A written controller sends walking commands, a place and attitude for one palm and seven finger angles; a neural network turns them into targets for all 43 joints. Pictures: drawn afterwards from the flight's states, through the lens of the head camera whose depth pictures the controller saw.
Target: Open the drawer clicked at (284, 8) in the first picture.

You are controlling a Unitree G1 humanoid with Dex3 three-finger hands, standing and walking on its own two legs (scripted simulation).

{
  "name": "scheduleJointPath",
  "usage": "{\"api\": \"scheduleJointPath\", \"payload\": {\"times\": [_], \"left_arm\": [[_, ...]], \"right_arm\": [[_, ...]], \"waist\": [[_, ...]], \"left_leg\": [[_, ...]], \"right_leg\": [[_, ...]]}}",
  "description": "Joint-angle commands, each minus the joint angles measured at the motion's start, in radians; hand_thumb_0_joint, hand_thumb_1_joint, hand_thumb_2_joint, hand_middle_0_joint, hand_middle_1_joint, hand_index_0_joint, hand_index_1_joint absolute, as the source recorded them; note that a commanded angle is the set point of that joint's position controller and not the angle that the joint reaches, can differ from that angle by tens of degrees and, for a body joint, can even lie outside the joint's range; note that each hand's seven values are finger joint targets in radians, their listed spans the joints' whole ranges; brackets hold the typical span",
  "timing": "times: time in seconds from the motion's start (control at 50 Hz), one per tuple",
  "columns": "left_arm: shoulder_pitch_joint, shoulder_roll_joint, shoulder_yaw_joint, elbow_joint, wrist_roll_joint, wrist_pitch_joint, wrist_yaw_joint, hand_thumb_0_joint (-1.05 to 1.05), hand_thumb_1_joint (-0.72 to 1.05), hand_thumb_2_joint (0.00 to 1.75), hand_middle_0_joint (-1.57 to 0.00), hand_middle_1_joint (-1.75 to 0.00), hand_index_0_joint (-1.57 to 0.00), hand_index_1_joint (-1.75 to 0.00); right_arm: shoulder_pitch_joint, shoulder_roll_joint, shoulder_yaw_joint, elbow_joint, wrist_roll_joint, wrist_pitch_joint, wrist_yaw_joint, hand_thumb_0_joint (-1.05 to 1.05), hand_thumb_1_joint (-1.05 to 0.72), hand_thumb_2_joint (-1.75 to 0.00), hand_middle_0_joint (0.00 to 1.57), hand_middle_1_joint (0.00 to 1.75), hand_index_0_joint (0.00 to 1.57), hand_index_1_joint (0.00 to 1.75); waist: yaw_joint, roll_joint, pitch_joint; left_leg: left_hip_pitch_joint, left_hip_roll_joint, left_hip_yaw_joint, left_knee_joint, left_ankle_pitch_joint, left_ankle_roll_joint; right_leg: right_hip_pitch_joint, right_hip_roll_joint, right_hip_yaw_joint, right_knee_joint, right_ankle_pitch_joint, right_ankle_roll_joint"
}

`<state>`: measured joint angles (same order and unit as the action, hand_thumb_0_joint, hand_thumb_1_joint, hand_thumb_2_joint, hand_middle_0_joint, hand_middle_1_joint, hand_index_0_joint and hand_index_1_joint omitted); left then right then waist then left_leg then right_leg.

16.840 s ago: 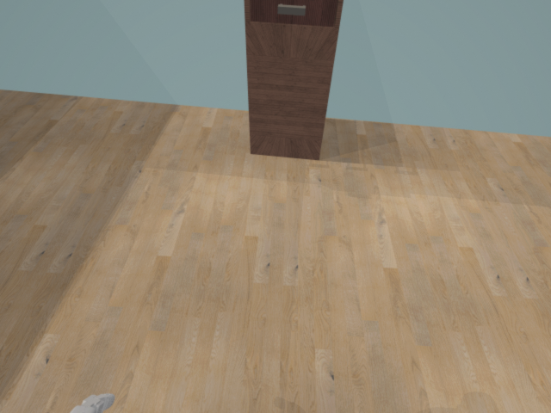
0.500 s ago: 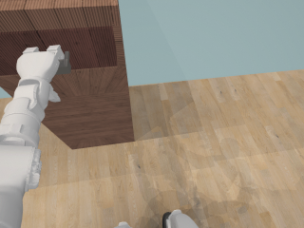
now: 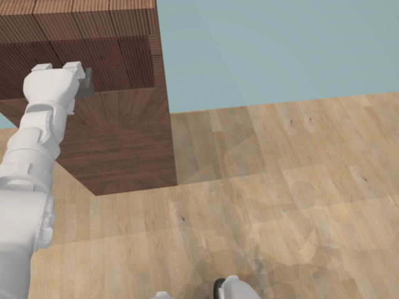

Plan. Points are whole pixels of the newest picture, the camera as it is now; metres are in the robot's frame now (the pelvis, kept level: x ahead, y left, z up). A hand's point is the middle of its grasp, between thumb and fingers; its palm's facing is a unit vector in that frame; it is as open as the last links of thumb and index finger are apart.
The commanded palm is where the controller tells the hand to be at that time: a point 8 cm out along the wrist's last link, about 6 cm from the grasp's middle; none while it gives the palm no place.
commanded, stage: pull the drawer open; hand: left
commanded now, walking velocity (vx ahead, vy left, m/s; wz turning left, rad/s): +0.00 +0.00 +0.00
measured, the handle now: (64, 81) +0.55 +0.25 +0.06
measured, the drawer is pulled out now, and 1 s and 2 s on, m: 0.00 0.06 0.17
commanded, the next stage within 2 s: none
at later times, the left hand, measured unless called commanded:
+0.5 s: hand (65, 115) +0.48 +0.25 +0.04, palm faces -0.03 -0.04 -1.00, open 5.9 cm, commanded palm +0.44 +0.25 +0.10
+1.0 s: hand (63, 130) +0.45 +0.24 +0.04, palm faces -0.02 -0.04 -1.00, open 5.9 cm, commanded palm +0.40 +0.25 +0.10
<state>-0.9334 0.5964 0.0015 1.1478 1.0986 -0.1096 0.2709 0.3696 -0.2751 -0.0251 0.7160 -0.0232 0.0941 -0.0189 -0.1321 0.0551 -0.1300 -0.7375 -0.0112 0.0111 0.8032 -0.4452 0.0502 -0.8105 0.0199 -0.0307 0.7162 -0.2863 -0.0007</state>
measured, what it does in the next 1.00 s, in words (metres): stands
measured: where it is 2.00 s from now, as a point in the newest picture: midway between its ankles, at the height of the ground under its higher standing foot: outside the picture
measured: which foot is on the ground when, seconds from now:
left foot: down 0.00-1.00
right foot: down 0.00-1.00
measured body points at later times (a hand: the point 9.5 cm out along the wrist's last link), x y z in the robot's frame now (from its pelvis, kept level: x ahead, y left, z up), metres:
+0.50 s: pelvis +0.02 +0.01 +0.01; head +0.12 +0.00 +0.45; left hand +0.48 +0.25 +0.09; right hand +0.05 -0.27 -0.12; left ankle -0.05 +0.08 -0.70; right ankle +0.02 -0.12 -0.70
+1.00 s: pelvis +0.03 +0.00 +0.02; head +0.11 -0.01 +0.46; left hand +0.44 +0.24 +0.09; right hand +0.11 -0.26 -0.11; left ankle -0.05 +0.08 -0.70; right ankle +0.02 -0.12 -0.70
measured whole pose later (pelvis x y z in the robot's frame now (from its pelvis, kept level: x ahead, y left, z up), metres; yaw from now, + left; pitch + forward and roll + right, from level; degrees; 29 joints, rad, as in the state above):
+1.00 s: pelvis +0.03 +0.00 +0.02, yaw -1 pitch +16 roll -2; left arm -0.46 0.47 -0.01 0.66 1.04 -0.05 0.28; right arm 0.27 -0.26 -0.05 0.66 0.00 0.12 0.00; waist -0.03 0.06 -0.13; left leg -0.51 -0.02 0.03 0.66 -0.43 0.05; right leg -0.60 0.02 0.01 0.61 -0.29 0.01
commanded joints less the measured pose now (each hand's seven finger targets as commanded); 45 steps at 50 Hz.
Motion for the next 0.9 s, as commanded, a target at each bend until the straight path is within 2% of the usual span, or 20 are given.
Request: {"api": "scheduleJointPath", "payload": {"times": [0.0,0.04,0.06,0.1,0.18,0.24,0.32,0.38,0.42,0.44,0.5,0.54,0.58,0.64,0.7,0.76,0.8,0.84,0.86,0.88], "left_arm": [[-0.446,0.259,0.044,-0.181,-0.019,0.007,0.030,0.00,0.90,0.90,-0.40,-1.35,-0.40,-1.35],[-0.386,0.285,0.085,-0.202,-0.026,-0.001,0.030,0.00,0.90,0.90,-0.40,-1.35,-0.40,-1.35],[-0.359,0.268,0.074,-0.200,-0.029,0.000,0.029,0.00,0.90,0.90,-0.40,-1.35,-0.40,-1.35],[-0.309,0.278,0.092,-0.226,-0.036,-0.006,0.023,0.00,0.90,0.90,-0.40,-1.35,-0.40,-1.35],[-0.205,0.242,0.088,-0.268,-0.052,-0.015,0.014,0.00,0.90,0.90,-0.40,-1.35,-0.40,-1.35],[-0.110,0.284,0.143,-0.319,-0.059,-0.016,0.015,0.00,0.90,0.90,-0.40,-1.35,-0.40,-1.35],[-0.052,0.215,0.100,-0.356,-0.051,-0.002,0.027,0.00,0.90,0.90,-0.40,-1.35,-0.40,-1.35],[-0.027,0.209,0.110,-0.402,-0.048,0.012,0.043,0.00,0.90,0.90,-0.40,-1.35,-0.40,-1.35],[0.016,0.204,0.113,-0.406,-0.054,0.029,0.045,0.00,0.90,0.90,-0.40,-1.35,-0.40,-1.35],[-0.004,0.201,0.109,-0.415,-0.054,0.033,0.045,0.00,0.90,0.90,-0.40,-1.35,-0.40,-1.35],[0.038,0.199,0.116,-0.434,-0.055,0.049,0.046,0.00,0.90,0.90,-0.40,-1.35,-0.40,-1.35],[0.065,0.198,0.124,-0.476,-0.060,0.057,0.045,0.00,0.90,0.90,-0.40,-1.35,-0.40,-1.35],[0.077,0.141,0.079,-0.502,-0.060,0.065,0.044,0.00,0.90,0.90,-0.40,-1.35,-0.40,-1.35],[0.105,0.174,0.116,-0.515,-0.067,0.072,0.044,0.00,0.90,0.90,-0.40,-1.35,-0.40,-1.35],[0.155,0.150,0.107,-0.529,-0.065,0.080,0.043,0.00,0.90,0.90,-0.40,-1.35,-0.40,-1.35],[0.170,0.135,0.094,-0.586,-0.063,0.084,0.042,0.00,0.90,0.90,-0.40,-1.35,-0.40,-1.35],[0.190,0.125,0.091,-0.589,-0.067,0.091,0.039,0.00,0.90,0.90,-0.40,-1.35,-0.40,-1.35],[0.213,0.148,0.114,-0.607,-0.074,0.094,0.038,0.00,0.90,0.90,-0.40,-1.35,-0.40,-1.35],[0.227,0.146,0.113,-0.595,-0.071,0.096,0.039,0.00,0.90,0.90,-0.40,-1.35,-0.40,-1.35],[0.224,0.120,0.092,-0.616,-0.074,0.094,0.038,0.00,0.90,0.90,-0.40,-1.35,-0.40,-1.35]], "right_arm": [[0.170,-0.172,-0.067,-0.031,-0.003,-0.010,-0.015,0.00,-0.90,-0.90,0.20,0.30,0.20,0.30],[0.164,-0.176,-0.070,-0.036,-0.006,-0.008,-0.013,0.00,-0.90,-0.90,0.20,0.30,0.20,0.30],[0.167,-0.171,-0.070,-0.039,-0.006,-0.007,-0.011,0.00,-0.90,-0.90,0.20,0.30,0.20,0.30],[0.155,-0.170,-0.071,-0.043,-0.005,-0.004,-0.009,0.00,-0.90,-0.90,0.20,0.30,0.20,0.30],[0.137,-0.166,-0.075,-0.060,-0.001,-0.001,-0.004,0.00,-0.90,-0.90,0.20,0.30,0.20,0.30],[0.116,-0.166,-0.078,-0.069,-0.001,0.006,0.001,0.00,-0.90,-0.90,0.20,0.30,0.20,0.30],[0.094,-0.163,-0.083,-0.080,0.008,0.009,0.007,0.00,-0.90,-0.90,0.20,0.30,0.20,0.30],[0.088,-0.161,-0.089,-0.081,0.007,0.010,0.010,0.00,-0.90,-0.90,0.20,0.30,0.20,0.30],[0.074,-0.158,-0.087,-0.087,0.010,0.011,0.013,0.00,-0.90,-0.90,0.20,0.30,0.20,0.30],[0.069,-0.160,-0.088,-0.083,0.009,0.014,0.012,0.00,-0.90,-0.90,0.20,0.30,0.20,0.30],[0.053,-0.153,-0.086,-0.091,0.012,0.013,0.011,0.00,-0.90,-0.90,0.20,0.30,0.20,0.30],[0.040,-0.152,-0.088,-0.100,0.012,0.014,0.013,0.00,-0.90,-0.90,0.20,0.30,0.20,0.30],[0.030,-0.146,-0.088,-0.111,0.017,0.010,0.015,0.00,-0.90,-0.90,0.20,0.30,0.20,0.30],[0.010,-0.152,-0.086,-0.114,0.015,0.012,0.013,0.00,-0.90,-0.90,0.20,0.30,0.20,0.30],[-0.004,-0.143,-0.084,-0.125,0.018,0.009,0.010,0.00,-0.90,-0.90,0.20,0.30,0.20,0.30],[-0.016,-0.139,-0.085,-0.132,0.018,0.007,0.012,0.00,-0.90,-0.90,0.20,0.30,0.20,0.30],[-0.023,-0.141,-0.084,-0.130,0.017,0.006,0.011,0.00,-0.90,-0.90,0.20,0.30,0.20,0.30],[-0.033,-0.142,-0.082,-0.136,0.017,0.008,0.011,0.00,-0.90,-0.90,0.20,0.30,0.20,0.30],[-0.040,-0.140,-0.080,-0.135,0.019,0.008,0.008,0.00,-0.90,-0.90,0.20,0.30,0.20,0.30],[-0.043,-0.138,-0.079,-0.142,0.021,0.005,0.008,0.00,-0.90,-0.90,0.20,0.30,0.20,0.30]], "waist": [[-0.023,0.065,-0.437],[0.007,0.053,-0.484],[0.008,0.055,-0.492],[0.029,0.053,-0.492],[0.055,0.039,-0.476],[0.089,0.020,-0.499],[0.083,0.010,-0.419],[0.090,0.008,-0.444],[0.099,0.004,-0.431],[0.091,-0.001,-0.429],[0.106,-0.003,-0.416],[0.113,-0.001,-0.447],[0.106,0.026,-0.421],[0.113,-0.009,-0.399],[0.123,-0.025,-0.389],[0.127,0.012,-0.407],[0.126,0.005,-0.391],[0.133,-0.009,-0.395],[0.133,-0.016,-0.368],[0.131,-0.010,-0.366]], "left_leg": [[0.228,0.002,-0.040,-0.066,0.560,-0.026],[0.244,0.004,-0.037,-0.062,0.615,-0.026],[0.252,0.005,-0.036,-0.063,0.630,-0.026],[0.247,0.007,-0.030,-0.069,0.640,-0.026],[0.245,0.010,-0.023,-0.086,0.663,-0.022],[0.232,0.011,-0.014,-0.093,0.713,-0.016],[0.253,0.017,-0.018,-0.111,0.720,-0.021],[0.293,0.023,-0.024,-0.109,0.788,-0.028],[0.283,0.019,-0.018,-0.115,0.780,-0.026],[0.287,0.018,-0.015,-0.116,0.785,-0.025],[0.295,0.020,-0.018,-0.125,0.814,-0.028],[0.315,0.021,-0.020,-0.122,0.868,-0.029],[0.353,0.025,-0.028,-0.125,0.876,-0.037],[0.338,0.023,-0.024,-0.133,0.837,-0.032],[0.330,0.018,-0.016,-0.143,0.824,-0.029],[0.371,0.023,-0.024,-0.138,0.898,-0.038],[0.369,0.022,-0.021,-0.140,0.882,-0.039],[0.351,0.015,-0.017,-0.147,0.844,-0.035],[0.344,0.016,-0.017,-0.157,0.810,-0.035],[0.348,0.013,-0.014,-0.160,0.792,-0.034]], "right_leg": [[0.282,0.024,0.006,-0.025,0.310,-0.026],[0.322,0.024,0.011,-0.020,0.347,-0.027],[0.332,0.024,0.012,-0.021,0.359,-0.024],[0.357,0.023,0.015,-0.022,0.374,-0.025],[0.395,0.022,0.019,-0.031,0.398,-0.025],[0.457,0.016,0.030,-0.026,0.459,-0.029],[0.422,0.021,0.015,-0.042,0.428,-0.027],[0.428,0.021,0.015,-0.040,0.449,-0.027],[0.450,0.018,0.017,-0.043,0.462,-0.028],[0.452,0.017,0.019,-0.047,0.476,-0.029],[0.467,0.015,0.016,-0.046,0.487,-0.029],[0.487,0.013,0.022,-0.044,0.521,-0.029],[0.456,0.015,0.012,-0.051,0.494,-0.027],[0.472,0.015,0.015,-0.063,0.481,-0.029],[0.497,0.013,0.013,-0.063,0.497,-0.029],[0.493,0.011,0.012,-0.059,0.515,-0.029],[0.492,0.011,0.012,-0.063,0.512,-0.029],[0.524,0.010,0.019,-0.069,0.519,-0.032],[0.518,0.010,0.016,-0.072,0.498,-0.031],[0.517,0.011,0.013,-0.077,0.490,-0.031]]}}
